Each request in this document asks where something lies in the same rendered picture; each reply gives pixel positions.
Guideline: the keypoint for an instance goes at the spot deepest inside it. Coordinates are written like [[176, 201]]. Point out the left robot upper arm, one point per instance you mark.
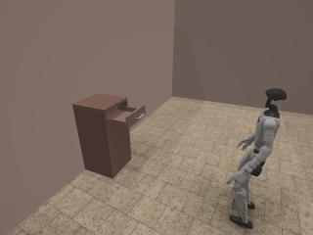
[[269, 128]]

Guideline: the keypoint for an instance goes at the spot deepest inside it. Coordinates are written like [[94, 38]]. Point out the robot left forearm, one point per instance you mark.
[[257, 160]]

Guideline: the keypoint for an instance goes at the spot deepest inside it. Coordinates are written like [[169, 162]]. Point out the robot torso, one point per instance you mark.
[[259, 134]]

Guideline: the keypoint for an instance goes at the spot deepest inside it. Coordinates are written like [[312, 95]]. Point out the cabinet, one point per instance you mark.
[[105, 149]]

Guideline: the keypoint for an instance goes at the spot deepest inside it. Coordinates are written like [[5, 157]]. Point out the robot right forearm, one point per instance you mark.
[[251, 137]]

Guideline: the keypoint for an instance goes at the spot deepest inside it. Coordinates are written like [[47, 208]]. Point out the robot left hand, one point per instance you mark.
[[239, 177]]

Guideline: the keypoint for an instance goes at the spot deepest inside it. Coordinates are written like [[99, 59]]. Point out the robot right hand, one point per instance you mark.
[[246, 141]]

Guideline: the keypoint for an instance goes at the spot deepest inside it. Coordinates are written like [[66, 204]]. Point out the right robot thigh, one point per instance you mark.
[[245, 159]]

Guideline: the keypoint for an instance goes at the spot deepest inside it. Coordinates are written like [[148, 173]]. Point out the handle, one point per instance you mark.
[[141, 116]]

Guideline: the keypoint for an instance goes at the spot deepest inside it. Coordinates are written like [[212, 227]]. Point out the drawer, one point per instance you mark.
[[124, 117]]

